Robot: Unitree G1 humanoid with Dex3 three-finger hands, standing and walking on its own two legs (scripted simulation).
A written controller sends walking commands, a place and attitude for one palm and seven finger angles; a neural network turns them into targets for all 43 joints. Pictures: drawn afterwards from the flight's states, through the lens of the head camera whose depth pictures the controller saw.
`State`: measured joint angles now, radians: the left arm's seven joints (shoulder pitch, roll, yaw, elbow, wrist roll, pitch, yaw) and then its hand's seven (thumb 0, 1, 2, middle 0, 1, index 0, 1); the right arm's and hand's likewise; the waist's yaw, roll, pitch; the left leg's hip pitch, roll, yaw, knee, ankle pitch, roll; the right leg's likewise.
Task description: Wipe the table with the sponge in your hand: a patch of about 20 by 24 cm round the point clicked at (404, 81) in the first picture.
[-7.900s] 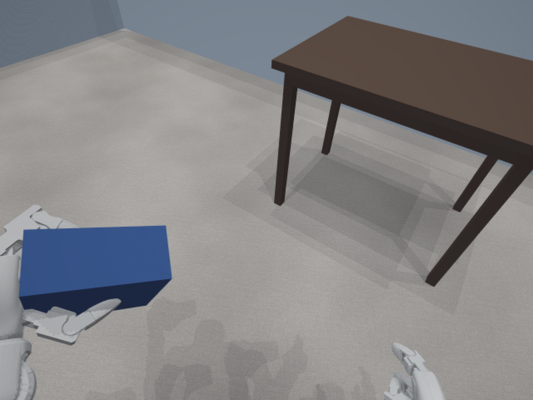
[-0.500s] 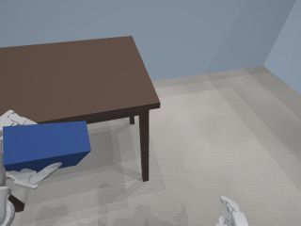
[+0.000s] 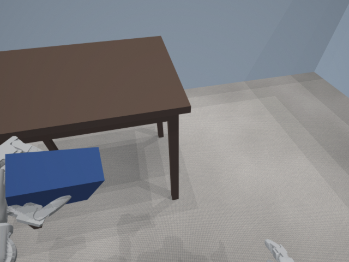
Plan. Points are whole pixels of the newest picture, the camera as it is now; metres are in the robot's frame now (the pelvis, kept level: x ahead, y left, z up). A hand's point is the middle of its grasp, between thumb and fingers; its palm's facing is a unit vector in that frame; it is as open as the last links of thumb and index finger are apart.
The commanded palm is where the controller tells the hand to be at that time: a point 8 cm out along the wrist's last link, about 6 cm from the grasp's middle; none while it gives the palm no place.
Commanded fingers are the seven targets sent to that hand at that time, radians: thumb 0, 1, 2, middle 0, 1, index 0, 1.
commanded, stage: come to a stop and stand still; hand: left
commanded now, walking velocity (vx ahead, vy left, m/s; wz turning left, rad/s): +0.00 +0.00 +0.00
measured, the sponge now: (68, 179) +0.22 +0.21 +0.15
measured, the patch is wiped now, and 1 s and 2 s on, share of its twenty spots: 0.00 0.00 0.00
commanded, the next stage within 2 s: look again from close up in 0.30 s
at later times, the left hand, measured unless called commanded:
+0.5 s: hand (18, 165) +0.22 +0.27 +0.19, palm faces +0.50 -0.77 -0.40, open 10.0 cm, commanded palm +0.12 +0.27 +0.19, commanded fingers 0.00 0.10 1.30 -1.20 -1.60 -1.20 -1.60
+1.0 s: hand (29, 174) +0.22 +0.27 +0.17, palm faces +0.40 -0.85 -0.33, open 10.0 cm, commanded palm +0.16 +0.30 +0.19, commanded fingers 0.00 0.10 1.30 -1.20 -1.60 -1.20 -1.60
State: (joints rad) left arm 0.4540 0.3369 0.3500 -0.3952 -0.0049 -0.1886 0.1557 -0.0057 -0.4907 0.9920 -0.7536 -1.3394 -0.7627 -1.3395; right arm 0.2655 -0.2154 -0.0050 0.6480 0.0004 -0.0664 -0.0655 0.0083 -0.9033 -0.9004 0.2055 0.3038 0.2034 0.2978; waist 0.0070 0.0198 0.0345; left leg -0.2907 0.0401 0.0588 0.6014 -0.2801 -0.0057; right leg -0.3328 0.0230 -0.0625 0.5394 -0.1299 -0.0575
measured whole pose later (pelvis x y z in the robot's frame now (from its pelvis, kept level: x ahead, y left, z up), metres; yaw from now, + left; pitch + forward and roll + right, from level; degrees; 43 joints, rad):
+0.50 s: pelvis -0.04 -0.01 +0.01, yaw +0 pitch +0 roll -1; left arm 0.14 0.45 0.41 -0.24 -0.01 -0.24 0.12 -0.01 -0.49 0.99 -0.76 -1.34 -0.76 -1.34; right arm 0.22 -0.18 0.06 0.62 0.00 -0.14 -0.03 0.01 -0.90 -0.90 0.21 0.30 0.20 0.30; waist 0.07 0.00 0.06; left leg -0.31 0.05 0.03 0.56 -0.25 -0.01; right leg -0.30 0.04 -0.05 0.52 -0.23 -0.05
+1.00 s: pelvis -0.01 +0.03 +0.01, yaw -3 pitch -1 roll -1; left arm 0.41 0.30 0.34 -0.41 -0.03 -0.19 0.13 -0.01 -0.49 1.00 -0.76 -1.34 -0.76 -1.34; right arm 0.24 -0.22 0.01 0.57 -0.02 -0.13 -0.04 0.01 -0.90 -0.90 0.21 0.30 0.20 0.30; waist 0.02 0.01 0.00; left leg -0.22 0.01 0.11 0.52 -0.29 0.05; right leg -0.24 0.01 0.03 0.49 -0.24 0.01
